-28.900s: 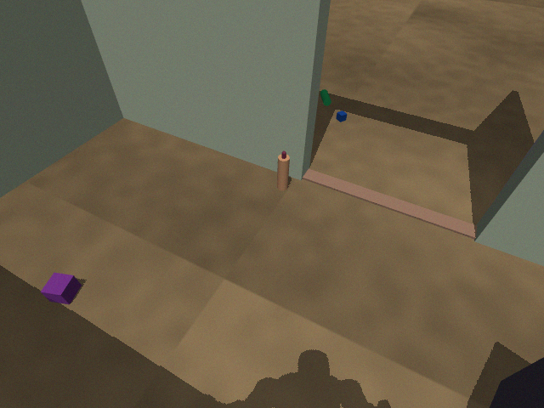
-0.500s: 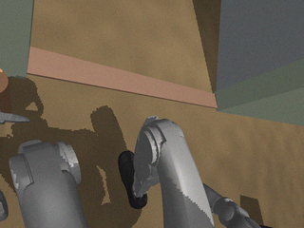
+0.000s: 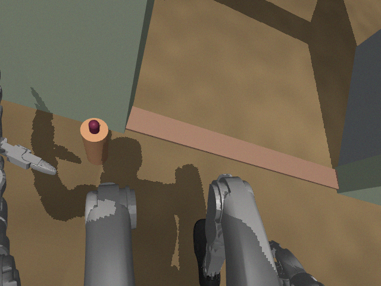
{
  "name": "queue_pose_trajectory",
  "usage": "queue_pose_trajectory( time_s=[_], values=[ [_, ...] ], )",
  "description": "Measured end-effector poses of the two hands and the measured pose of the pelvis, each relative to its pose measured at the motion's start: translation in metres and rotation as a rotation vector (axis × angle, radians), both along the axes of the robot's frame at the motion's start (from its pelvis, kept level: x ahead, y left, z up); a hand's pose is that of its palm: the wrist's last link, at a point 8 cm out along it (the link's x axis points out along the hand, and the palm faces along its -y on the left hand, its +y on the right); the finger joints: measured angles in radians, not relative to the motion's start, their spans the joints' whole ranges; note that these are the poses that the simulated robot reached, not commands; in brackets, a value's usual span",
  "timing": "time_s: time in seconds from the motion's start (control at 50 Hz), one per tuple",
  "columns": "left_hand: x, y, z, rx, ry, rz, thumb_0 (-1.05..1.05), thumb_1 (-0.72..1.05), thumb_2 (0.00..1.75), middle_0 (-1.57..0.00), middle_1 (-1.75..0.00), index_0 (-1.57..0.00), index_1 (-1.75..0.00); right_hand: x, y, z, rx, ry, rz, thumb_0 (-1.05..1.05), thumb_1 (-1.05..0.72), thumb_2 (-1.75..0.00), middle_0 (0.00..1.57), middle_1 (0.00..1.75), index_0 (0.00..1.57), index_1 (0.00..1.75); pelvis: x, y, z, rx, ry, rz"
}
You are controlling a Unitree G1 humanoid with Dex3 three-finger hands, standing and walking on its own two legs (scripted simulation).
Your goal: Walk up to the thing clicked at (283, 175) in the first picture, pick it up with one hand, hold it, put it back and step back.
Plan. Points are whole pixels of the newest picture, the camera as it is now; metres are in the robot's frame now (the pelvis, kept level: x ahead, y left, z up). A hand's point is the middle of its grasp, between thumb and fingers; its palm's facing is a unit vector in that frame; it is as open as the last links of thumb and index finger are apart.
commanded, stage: home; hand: left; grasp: from the side
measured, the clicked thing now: (96, 142) +0.46 +0.20 -0.23
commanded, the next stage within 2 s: none
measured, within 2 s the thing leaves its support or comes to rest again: neither
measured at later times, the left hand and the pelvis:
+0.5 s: hand (21, 174) +0.29 +0.23 +0.11, palm faces +0.12 -0.92 -0.37, open 17.4 cm; pelvis +0.04 -0.02 +0.21, yaw +7 degrees
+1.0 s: hand out of the picture +0.26 +0.18 +0.31, palm faces +0.24 -0.92 -0.31, open 17.5 cm; pelvis +0.10 -0.02 +0.36, yaw +8 degrees
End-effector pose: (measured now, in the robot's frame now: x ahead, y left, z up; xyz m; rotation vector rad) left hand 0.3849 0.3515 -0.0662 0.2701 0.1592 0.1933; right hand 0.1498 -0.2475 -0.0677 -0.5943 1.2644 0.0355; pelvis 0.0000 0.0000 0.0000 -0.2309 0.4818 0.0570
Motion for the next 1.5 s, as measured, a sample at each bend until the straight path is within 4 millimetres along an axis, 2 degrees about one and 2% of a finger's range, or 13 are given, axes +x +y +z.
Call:
queue_pose_trajectory(
  time_s=[0.08, 0.16, 0.24, 0.36, 0.52, 0.66, 0.82, 0.96, 1.08, 1.2, 1.5],
  values=[
    [-0.024, -0.001, 0.042, 0.067, 0.073, -0.008, -0.02, -0.58, 0.03, -0.05, -0.05, -0.04, -0.04, 0.011, 0.005, 0.007, 0.079, -0.047, -0.073, 0.0, -0.89, -0.9, 0.2, 0.3, 0.21, 0.3, 0.003, 0.0, 0.024, 0.036, 0.045, 0.012],
    [-0.05, -0.012, 0.075, 0.093, 0.19, -0.008, -0.02, -0.59, 0.02, -0.05, -0.04, -0.04, -0.04, 0.023, 0.012, 0.025, 0.147, -0.088, -0.125, 0.01, -0.89, -0.9, 0.2, 0.3, 0.21, 0.3, 0.005, -0.001, 0.056, 0.068, 0.064, 0.016],
    [-0.076, -0.027, 0.101, 0.081, 0.317, 0.018, -0.02, -0.6, 0.01, -0.05, -0.05, -0.05, -0.04, 0.037, 0.015, 0.056, 0.184, -0.141, -0.152, 0.01, -0.9, -0.9, 0.21, 0.3, 0.21, 0.3, 0.008, -0.005, 0.092, 0.097, 0.067, 0.019],
    [-0.103, -0.05, 0.148, 0.047, 0.427, 0.071, -0.02, -0.57, 0.04, -0.07, -0.06, -0.07, -0.06, 0.062, 0.009, 0.115, 0.183, -0.23, -0.16, 0.01, -0.9, -0.9, 0.21, 0.3, 0.21, 0.3, 0.019, -0.014, 0.148, 0.134, 0.049, 0.028],
    [-0.118, -0.081, 0.22, 0.009, 0.506, 0.133, -0.02, -0.54, 0.06, -0.07, -0.07, -0.06, -0.06, 0.091, -0.005, 0.196, 0.165, -0.353, -0.167, 0.01, -0.9, -0.9, 0.2, 0.3, 0.21, 0.3, 0.041, -0.025, 0.219, 0.166, -0.004, 0.039],
    [-0.127, -0.105, 0.279, -0.032, 0.557, 0.181, -0.01, -0.53, 0.06, -0.06, -0.06, -0.06, -0.06, 0.103, -0.01, 0.257, 0.173, -0.426, -0.189, 0.01, -0.9, -0.9, 0.2, 0.3, 0.21, 0.3, 0.063, -0.031, 0.274, 0.186, -0.076, 0.048],
    [-0.141, -0.123, 0.342, -0.074, 0.586, 0.224, -0.01, -0.52, 0.07, -0.06, -0.06, -0.06, -0.06, 0.111, -0.007, 0.313, 0.183, -0.492, -0.209, 0.01, -0.89, -0.9, 0.2, 0.3, 0.21, 0.3, 0.086, -0.03, 0.325, 0.2, -0.173, 0.063],
    [-0.153, -0.129, 0.393, -0.088, 0.554, 0.242, -0.01, -0.54, 0.05, -0.06, -0.06, -0.05, -0.05, 0.123, 0.001, 0.349, 0.198, -0.585, -0.211, 0.01, -0.89, -0.9, 0.2, 0.3, 0.21, 0.3, 0.102, -0.024, 0.353, 0.208, -0.247, 0.072],
    [-0.162, -0.127, 0.412, -0.095, 0.53, 0.254, -0.01, -0.57, 0.03, -0.05, -0.05, -0.05, -0.05, 0.138, 0.011, 0.366, 0.223, -0.655, -0.181, 0.01, -0.89, -0.9, 0.2, 0.3, 0.21, 0.3, 0.106, -0.021, 0.362, 0.213, -0.291, 0.079],
    [-0.171, -0.126, 0.409, -0.112, 0.549, 0.261, -0.01, -0.59, 0.02, -0.05, -0.05, -0.04, -0.04, 0.146, 0.019, 0.377, 0.235, -0.686, -0.133, 0.01, -0.89, -0.9, 0.2, 0.3, 0.21, 0.3, 0.103, -0.02, 0.366, 0.215, -0.311, 0.087],
    [-0.172, -0.126, 0.412, -0.109, 0.539, 0.248, -0.01, -0.59, 0.01, -0.05, -0.05, -0.04, -0.04, 0.128, 0.017, 0.373, 0.234, -0.653, -0.133, 0.01, -0.89, -0.9, 0.2, 0.3, 0.21, 0.3, 0.097, -0.02, 0.37, 0.215, -0.337, 0.088]
  ],
)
